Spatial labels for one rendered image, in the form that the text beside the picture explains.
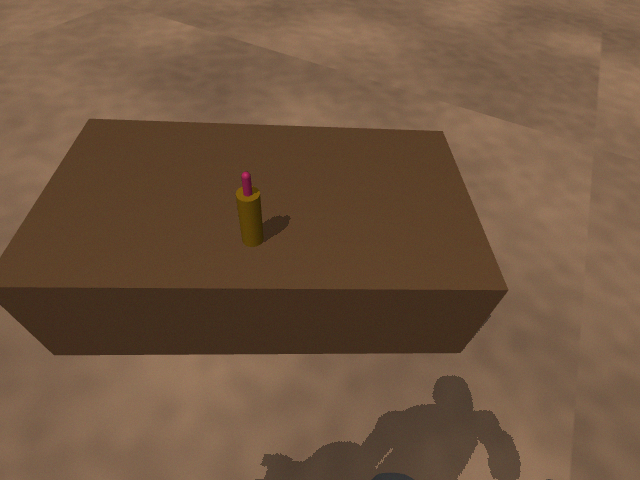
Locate bottle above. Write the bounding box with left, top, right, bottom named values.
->
left=236, top=172, right=263, bottom=247

